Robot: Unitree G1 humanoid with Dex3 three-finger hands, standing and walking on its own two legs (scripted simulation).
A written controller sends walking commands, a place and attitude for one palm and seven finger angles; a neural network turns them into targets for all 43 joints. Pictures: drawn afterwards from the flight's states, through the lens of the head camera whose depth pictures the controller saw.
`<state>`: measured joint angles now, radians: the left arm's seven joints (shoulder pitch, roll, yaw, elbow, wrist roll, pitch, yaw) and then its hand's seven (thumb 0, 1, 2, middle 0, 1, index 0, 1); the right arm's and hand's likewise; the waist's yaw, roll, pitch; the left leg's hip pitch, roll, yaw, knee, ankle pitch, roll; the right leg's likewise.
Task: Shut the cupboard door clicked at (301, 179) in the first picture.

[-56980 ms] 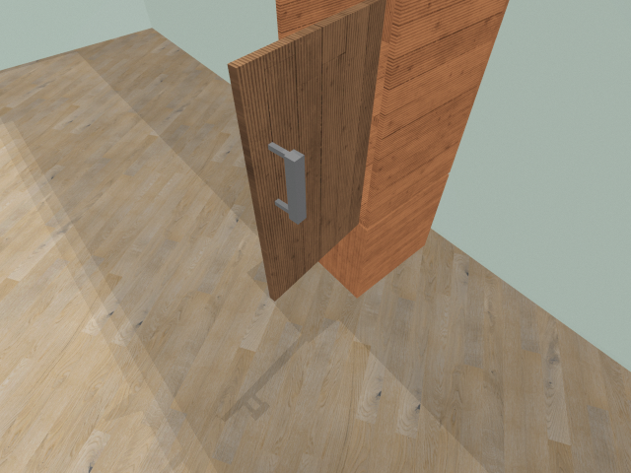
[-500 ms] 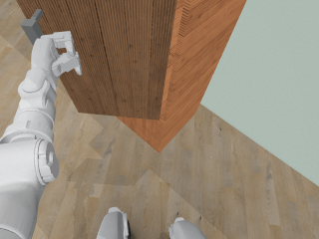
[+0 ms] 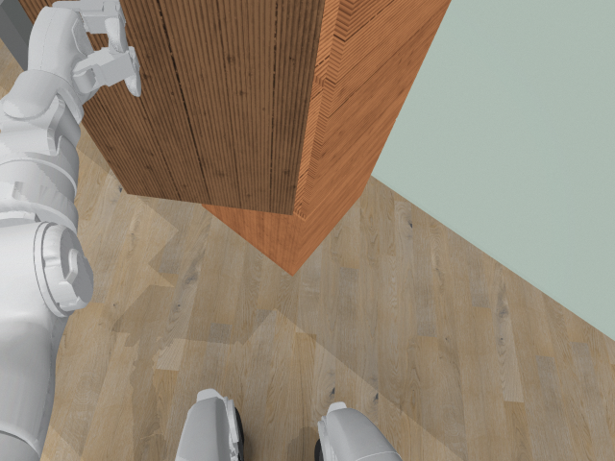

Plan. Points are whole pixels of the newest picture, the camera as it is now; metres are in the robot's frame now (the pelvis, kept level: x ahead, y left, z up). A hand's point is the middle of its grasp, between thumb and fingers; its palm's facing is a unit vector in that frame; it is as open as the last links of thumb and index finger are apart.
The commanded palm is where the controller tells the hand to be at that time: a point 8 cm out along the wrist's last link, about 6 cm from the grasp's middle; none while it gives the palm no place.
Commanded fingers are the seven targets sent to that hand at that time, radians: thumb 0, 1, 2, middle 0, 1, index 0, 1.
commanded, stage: push the door shut along its arc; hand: left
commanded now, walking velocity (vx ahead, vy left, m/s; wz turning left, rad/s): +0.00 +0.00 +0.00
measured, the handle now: (44, 47) +0.60 +0.24 +0.12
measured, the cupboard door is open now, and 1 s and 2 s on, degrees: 32 26 26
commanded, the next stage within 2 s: pull the fist back off the door in 0.16 s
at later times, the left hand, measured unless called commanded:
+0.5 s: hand (145, 41) +0.59 +0.13 +0.13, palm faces +0.28 -0.96 -0.03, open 3.2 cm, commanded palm +0.56 +0.13 +0.13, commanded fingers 0.00 0.90 0.90 -1.30 -1.50 -1.30 -1.50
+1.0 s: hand (173, 82) +0.53 +0.10 +0.12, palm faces +0.25 -0.97 -0.01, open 3.1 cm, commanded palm +0.48 +0.13 +0.13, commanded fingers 0.00 0.90 0.90 -1.30 -1.50 -1.30 -1.50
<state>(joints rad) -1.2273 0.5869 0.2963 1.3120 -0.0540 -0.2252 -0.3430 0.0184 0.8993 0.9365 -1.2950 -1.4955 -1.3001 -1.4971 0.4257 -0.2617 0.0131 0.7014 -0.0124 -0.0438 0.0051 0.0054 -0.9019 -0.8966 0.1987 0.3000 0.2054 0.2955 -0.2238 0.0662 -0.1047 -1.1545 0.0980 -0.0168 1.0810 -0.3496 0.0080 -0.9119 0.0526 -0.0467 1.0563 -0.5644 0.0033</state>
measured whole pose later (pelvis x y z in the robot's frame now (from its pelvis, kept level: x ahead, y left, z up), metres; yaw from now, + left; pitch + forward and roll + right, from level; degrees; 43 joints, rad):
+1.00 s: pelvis +0.03 -0.02 +0.03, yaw +1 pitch +19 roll -1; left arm -0.87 0.21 0.31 1.04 0.00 -0.38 0.25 0.02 0.90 0.90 -1.30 -1.50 -1.30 -1.50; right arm 0.44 -0.25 -0.06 0.68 -0.07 0.02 0.09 0.01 -0.90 -0.90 0.20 0.30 0.20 0.29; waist -0.16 0.06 -0.14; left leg -0.93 0.09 0.02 0.94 -0.34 -0.02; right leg -0.72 0.04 -0.02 0.94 -0.56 -0.02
